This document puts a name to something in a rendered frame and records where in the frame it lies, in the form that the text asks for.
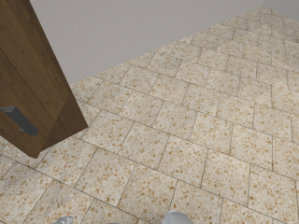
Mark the right robot thigh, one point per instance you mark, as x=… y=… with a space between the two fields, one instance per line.
x=176 y=218

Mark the handle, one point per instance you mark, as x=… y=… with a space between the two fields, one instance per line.
x=16 y=115

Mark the cupboard door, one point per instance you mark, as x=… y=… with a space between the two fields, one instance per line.
x=29 y=78

